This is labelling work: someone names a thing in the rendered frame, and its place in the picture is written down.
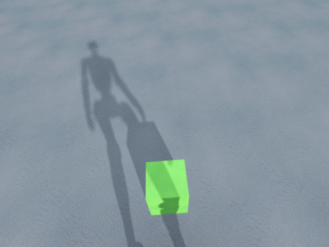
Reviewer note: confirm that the carton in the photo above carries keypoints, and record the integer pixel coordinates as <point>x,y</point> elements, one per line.
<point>166,188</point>

